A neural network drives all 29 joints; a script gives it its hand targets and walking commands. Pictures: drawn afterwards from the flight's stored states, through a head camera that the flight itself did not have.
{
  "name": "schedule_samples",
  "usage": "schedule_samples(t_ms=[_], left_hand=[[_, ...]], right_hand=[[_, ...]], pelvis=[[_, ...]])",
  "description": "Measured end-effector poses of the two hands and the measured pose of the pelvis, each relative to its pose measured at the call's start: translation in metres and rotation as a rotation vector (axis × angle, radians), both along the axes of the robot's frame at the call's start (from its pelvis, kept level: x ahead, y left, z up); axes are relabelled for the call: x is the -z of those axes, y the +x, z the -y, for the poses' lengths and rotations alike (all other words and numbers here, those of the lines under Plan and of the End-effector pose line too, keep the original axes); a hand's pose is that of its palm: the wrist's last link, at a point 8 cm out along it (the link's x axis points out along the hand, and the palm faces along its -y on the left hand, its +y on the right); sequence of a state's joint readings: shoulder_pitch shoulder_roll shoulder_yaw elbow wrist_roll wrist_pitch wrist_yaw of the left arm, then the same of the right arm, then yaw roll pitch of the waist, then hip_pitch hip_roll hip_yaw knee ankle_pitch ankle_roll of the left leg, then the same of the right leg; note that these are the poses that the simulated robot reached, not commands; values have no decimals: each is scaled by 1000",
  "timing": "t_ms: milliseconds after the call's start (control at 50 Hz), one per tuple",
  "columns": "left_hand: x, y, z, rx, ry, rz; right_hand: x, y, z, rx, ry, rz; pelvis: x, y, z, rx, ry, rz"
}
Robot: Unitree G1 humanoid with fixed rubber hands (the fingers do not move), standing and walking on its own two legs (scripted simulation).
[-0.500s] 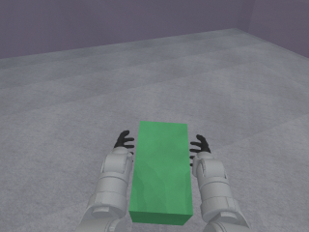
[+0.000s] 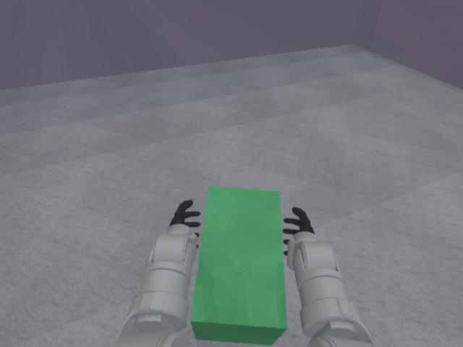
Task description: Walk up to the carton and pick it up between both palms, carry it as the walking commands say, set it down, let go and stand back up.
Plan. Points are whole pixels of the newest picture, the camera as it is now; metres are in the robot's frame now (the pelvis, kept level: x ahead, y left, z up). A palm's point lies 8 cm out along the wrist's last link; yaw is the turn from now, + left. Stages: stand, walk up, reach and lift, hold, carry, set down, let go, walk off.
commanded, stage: reach and lift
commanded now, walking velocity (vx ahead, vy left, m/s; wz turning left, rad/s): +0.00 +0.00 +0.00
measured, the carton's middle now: (239, 262) +0.32 +0.01 -0.05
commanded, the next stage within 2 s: hold in 0.24 s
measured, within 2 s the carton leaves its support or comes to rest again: neither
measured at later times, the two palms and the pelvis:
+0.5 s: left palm (178, 238) +0.30 +0.12 +0.05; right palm (305, 247) +0.30 -0.11 +0.05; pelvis -0.01 +0.00 +0.00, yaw +0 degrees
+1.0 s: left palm (199, 218) +0.31 +0.08 +0.10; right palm (333, 231) +0.30 -0.15 +0.09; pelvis +0.00 -0.03 -0.01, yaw +0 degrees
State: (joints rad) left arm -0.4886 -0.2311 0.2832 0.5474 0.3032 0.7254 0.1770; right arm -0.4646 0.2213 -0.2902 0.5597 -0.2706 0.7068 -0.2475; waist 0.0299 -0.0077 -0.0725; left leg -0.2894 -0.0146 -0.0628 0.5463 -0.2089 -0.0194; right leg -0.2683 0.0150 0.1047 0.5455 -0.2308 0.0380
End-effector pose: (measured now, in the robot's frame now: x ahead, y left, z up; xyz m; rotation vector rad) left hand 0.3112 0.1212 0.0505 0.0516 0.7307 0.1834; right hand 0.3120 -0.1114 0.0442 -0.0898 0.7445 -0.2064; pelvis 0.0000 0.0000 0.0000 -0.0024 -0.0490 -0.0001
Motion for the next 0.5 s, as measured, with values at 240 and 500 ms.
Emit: schedule_samples(t_ms=[240,500], left_hand=[[-3,-8,0,-1,1,11],[-2,-7,0,-1,-3,8]], right_hand=[[-3,-8,0,-1,-1,8],[-1,-8,0,1,-1,3]], pelvis=[[1,-7,0,0,0,10],[0,-6,0,0,0,9]])
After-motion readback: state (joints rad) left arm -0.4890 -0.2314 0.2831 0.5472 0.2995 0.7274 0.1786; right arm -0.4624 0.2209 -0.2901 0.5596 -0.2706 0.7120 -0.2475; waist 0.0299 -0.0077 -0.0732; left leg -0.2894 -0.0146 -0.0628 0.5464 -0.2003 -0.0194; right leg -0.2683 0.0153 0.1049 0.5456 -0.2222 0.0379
